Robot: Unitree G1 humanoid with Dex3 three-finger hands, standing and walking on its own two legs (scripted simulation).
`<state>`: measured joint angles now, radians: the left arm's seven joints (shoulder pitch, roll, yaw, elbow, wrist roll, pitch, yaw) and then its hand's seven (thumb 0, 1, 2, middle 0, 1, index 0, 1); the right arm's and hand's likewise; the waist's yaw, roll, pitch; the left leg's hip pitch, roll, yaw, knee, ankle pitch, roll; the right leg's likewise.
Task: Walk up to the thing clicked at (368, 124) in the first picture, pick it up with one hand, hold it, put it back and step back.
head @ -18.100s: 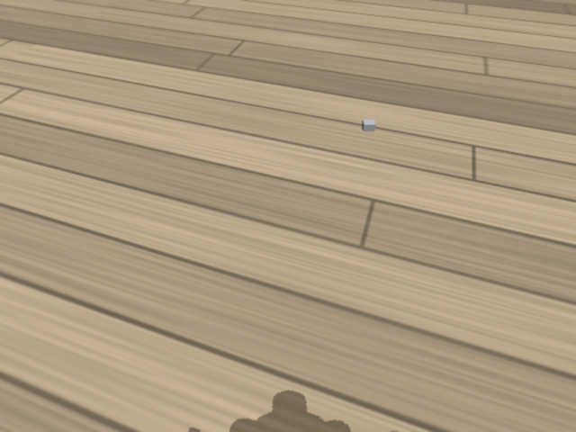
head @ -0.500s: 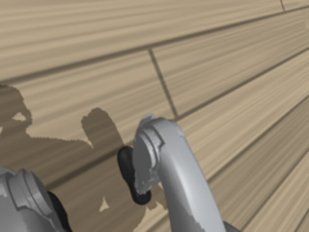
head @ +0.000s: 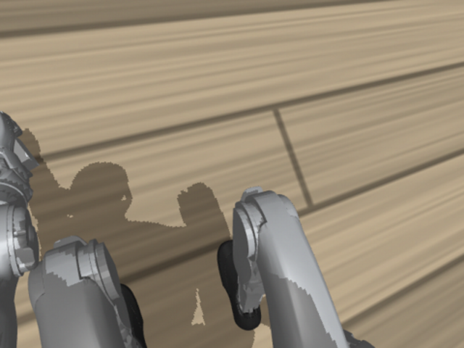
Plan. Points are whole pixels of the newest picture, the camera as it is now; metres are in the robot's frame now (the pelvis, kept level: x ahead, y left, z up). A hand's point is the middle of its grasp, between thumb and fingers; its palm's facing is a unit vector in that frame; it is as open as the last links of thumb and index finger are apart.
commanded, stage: settle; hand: left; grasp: from above
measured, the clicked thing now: (5, 159) +0.48 +0.29 -0.21
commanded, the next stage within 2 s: lift in 0.10 s
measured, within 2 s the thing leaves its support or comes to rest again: neither
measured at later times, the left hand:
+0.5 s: hand out of the picture +0.46 +0.29 -0.11, palm faces -0.37 -0.24 -0.90, open 8.6 cm
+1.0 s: hand out of the picture +0.39 +0.28 +0.06, palm faces -0.36 -0.22 -0.91, open 8.6 cm
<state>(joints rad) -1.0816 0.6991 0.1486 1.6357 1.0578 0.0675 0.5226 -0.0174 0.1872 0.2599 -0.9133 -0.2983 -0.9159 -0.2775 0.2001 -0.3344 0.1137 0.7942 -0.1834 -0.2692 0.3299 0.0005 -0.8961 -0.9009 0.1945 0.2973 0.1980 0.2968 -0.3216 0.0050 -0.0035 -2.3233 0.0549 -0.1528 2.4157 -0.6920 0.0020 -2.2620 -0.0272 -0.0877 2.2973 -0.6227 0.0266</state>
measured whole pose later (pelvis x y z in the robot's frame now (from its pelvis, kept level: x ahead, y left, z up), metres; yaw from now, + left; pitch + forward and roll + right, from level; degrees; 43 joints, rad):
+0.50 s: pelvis +0.00 +0.00 +0.03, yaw +3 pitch +36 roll -5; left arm -1.00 0.57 0.12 1.44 1.00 0.12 0.36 -0.02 0.19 0.26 -0.91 -0.30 -0.92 -0.28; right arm 0.21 -0.32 0.01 0.81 -0.11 -0.17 0.26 0.00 -0.90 -0.90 0.20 0.30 0.20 0.30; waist -0.22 0.06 -0.11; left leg -2.24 0.05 -0.09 2.31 -0.70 0.00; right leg -2.21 -0.04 -0.04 2.23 -0.65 0.02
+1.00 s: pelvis +0.00 +0.00 +0.16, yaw +6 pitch +32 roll -4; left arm -0.64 0.42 -0.06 0.97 0.91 0.25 0.22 -0.02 0.18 0.29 -0.91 -0.30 -0.90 -0.29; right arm 0.16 -0.27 -0.02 0.73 0.00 -0.04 0.05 0.00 -0.89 -0.90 0.20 0.30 0.20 0.30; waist -0.12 0.06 -0.21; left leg -1.82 0.06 -0.05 1.90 -0.64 0.00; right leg -1.79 -0.04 -0.04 1.84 -0.60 0.02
